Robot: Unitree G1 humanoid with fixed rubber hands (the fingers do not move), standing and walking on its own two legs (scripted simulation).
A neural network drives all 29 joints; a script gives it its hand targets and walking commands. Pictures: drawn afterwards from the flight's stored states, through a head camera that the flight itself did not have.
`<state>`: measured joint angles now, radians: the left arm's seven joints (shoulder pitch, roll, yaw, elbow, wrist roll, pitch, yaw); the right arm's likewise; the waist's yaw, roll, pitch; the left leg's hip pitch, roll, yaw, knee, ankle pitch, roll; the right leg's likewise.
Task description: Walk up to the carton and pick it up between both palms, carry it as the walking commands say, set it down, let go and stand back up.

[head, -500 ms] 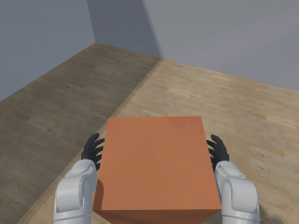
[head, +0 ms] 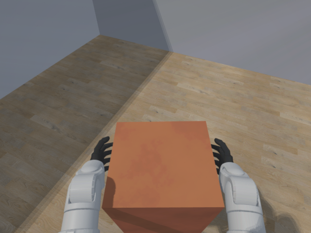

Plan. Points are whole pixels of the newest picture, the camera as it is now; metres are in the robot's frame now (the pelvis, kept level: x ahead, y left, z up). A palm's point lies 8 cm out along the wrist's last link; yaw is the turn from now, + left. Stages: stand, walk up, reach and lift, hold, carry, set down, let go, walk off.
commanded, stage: hold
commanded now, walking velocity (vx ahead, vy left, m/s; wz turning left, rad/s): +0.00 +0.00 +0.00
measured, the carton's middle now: (161, 181) +0.26 +0.00 -0.05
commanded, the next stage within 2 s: set down in 0.16 s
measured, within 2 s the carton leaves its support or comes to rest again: neither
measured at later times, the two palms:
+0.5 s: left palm (100, 157) +0.30 +0.18 +0.01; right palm (219, 159) +0.31 -0.15 +0.01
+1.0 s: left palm (109, 160) +0.33 +0.17 -0.06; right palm (212, 162) +0.34 -0.16 -0.06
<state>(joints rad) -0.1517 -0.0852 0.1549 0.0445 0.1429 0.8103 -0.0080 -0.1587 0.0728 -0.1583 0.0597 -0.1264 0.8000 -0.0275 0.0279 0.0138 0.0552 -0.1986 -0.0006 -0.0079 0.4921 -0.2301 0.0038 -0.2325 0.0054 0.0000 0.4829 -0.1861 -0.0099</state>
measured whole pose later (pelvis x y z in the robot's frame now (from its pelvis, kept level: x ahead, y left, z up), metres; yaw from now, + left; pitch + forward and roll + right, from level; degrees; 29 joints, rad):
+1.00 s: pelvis +0.00 +0.00 -0.03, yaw +0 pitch +13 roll +0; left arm -0.45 -0.12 0.41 0.48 0.28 0.37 -0.07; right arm -0.47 0.10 -0.39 0.51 -0.29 0.37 0.06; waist 0.01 0.01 0.01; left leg -0.66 -0.03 -0.06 0.73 -0.30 0.00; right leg -0.69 0.03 0.05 0.71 -0.24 0.00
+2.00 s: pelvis -0.03 +0.00 -0.16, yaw +1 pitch +43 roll +1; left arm -0.76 -0.03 0.44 0.57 0.18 0.31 -0.03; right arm -0.75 0.04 -0.42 0.56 -0.18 0.31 -0.02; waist 0.01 0.00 -0.23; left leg -1.64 -0.08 -0.07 1.35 -0.47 -0.03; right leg -1.67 0.08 0.08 1.33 -0.41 0.02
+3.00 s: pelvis -0.06 +0.00 -0.31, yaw +1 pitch +49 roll +1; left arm -1.17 0.12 0.40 0.76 0.11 0.29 0.03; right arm -1.14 -0.10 -0.43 0.72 -0.12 0.30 -0.07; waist -0.01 0.00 -0.07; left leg -2.15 -0.13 -0.06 1.85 -0.55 -0.05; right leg -2.19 0.12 0.08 1.82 -0.49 0.06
